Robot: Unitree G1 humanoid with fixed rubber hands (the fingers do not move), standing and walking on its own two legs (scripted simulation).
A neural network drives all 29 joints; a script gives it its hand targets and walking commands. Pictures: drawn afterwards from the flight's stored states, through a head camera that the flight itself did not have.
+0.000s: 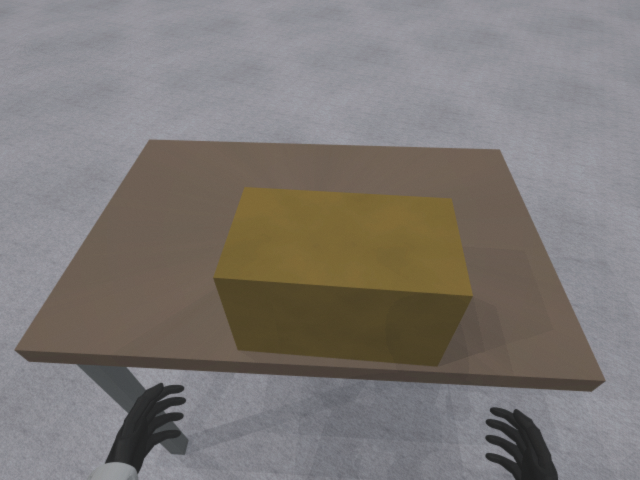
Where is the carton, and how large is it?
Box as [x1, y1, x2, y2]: [213, 187, 472, 366]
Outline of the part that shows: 244,187 213,277 238,349 436,366 472,296 451,198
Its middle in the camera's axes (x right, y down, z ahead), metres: +0.03 +0.06 +0.57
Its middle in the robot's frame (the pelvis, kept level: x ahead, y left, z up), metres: +0.39 +0.01 +0.02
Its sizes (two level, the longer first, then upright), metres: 0.301 0.168 0.183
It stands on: a table, 0.71 m high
